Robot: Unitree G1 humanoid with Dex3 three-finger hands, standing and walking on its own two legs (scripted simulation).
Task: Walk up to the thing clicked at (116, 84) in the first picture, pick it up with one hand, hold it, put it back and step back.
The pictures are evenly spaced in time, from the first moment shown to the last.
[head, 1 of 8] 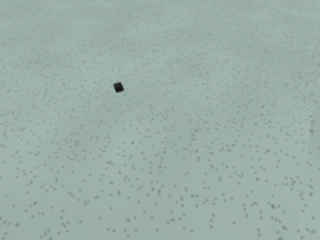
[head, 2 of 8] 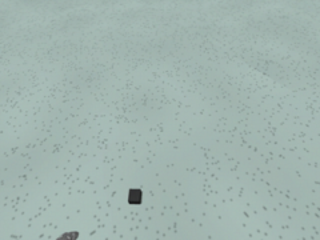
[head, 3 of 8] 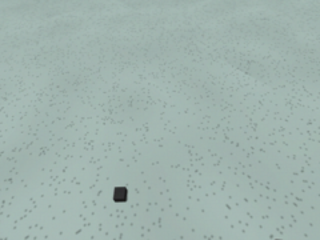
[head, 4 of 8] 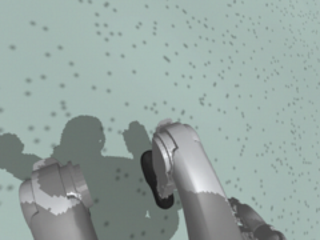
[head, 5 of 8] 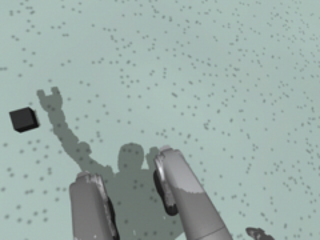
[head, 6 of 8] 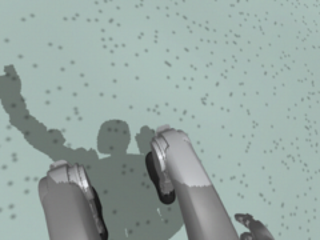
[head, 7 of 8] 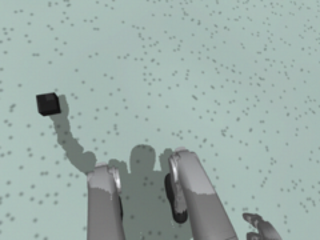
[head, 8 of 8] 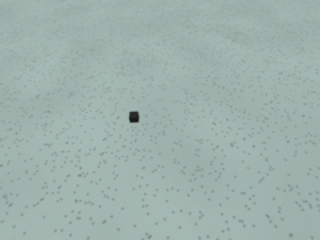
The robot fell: no
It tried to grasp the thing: no
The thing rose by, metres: 0.00
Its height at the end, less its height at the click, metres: +0.00
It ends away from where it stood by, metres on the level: 0.00
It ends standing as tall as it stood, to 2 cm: yes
